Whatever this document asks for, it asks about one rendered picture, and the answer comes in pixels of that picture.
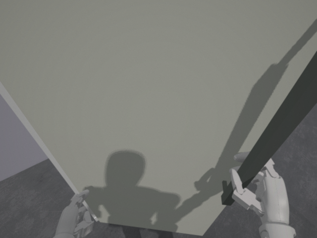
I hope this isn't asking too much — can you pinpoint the right robot forearm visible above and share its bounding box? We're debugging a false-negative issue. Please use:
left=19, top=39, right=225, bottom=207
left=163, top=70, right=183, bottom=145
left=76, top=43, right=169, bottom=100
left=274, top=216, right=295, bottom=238
left=259, top=222, right=296, bottom=238

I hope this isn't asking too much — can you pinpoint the left robot hand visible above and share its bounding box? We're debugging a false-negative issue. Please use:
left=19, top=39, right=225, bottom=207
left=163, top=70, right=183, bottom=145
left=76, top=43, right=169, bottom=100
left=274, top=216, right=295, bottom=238
left=55, top=189, right=94, bottom=238

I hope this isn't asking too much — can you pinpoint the fridge door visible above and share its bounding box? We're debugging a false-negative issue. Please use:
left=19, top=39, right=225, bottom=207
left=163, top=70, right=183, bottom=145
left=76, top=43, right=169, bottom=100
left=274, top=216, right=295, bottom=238
left=0, top=0, right=317, bottom=236

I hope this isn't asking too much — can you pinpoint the handle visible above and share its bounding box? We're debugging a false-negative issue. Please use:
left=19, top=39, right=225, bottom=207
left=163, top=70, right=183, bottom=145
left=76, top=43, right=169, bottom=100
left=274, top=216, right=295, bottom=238
left=221, top=51, right=317, bottom=206

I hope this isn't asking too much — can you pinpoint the right robot hand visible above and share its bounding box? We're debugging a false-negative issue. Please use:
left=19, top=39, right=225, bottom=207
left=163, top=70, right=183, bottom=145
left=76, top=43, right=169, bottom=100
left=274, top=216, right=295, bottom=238
left=229, top=152, right=289, bottom=225

